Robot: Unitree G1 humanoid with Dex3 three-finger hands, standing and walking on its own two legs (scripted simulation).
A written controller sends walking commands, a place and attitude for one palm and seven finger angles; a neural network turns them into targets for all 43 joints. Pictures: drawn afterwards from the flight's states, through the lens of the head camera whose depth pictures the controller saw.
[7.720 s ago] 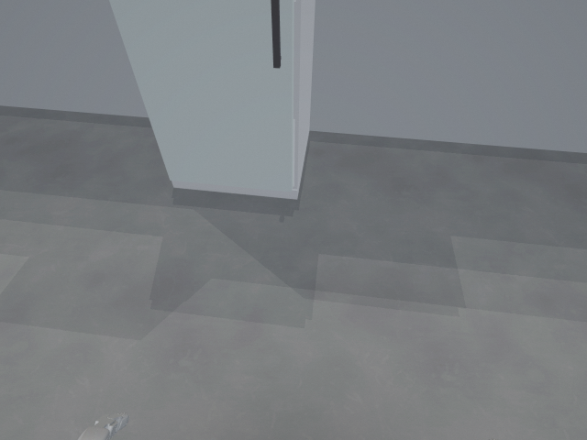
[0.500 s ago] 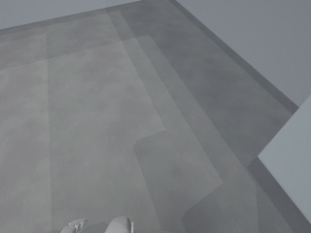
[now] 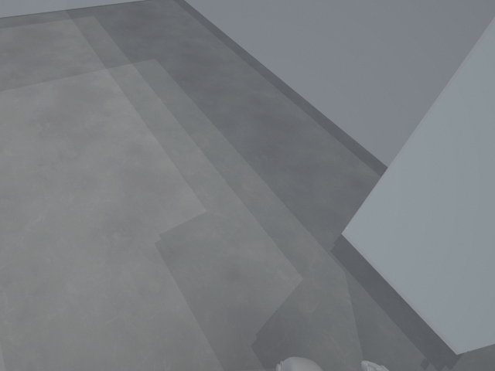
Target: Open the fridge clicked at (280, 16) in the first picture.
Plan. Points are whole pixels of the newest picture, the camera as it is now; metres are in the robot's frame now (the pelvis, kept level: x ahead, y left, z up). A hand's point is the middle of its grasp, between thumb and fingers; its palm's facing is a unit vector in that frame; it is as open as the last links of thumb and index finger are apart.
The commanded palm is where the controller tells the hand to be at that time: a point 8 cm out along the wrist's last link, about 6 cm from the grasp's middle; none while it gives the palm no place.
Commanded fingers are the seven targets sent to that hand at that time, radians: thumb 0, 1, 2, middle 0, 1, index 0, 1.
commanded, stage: turn to face it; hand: right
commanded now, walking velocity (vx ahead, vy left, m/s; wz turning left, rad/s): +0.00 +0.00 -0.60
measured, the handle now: out of the picture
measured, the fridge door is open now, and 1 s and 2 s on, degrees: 0 0 0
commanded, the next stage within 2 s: take the last steps up to it in 1.24 s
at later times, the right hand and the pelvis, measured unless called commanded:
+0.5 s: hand out of the picture -0.03 -0.30 -0.18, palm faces +0.34 +0.91 -0.24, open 7.3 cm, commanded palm none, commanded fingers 0.00 -0.90 -0.90 0.20 0.30 0.20 0.30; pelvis -0.02 -0.07 +0.00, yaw -17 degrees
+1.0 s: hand out of the picture -0.03 -0.24 -0.14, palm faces +0.53 +0.80 -0.30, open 7.3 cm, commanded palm none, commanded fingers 0.00 -0.90 -0.90 0.20 0.30 0.20 0.30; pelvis -0.02 -0.01 +0.00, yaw -34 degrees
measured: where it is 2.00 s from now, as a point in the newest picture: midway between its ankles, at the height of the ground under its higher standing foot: outside the picture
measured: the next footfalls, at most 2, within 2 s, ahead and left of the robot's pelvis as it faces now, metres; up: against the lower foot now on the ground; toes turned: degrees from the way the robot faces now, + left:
right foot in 0.28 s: +0.01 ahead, -0.15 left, +0.00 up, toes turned -16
left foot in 0.88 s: +0.07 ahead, +0.07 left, +0.00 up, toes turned -30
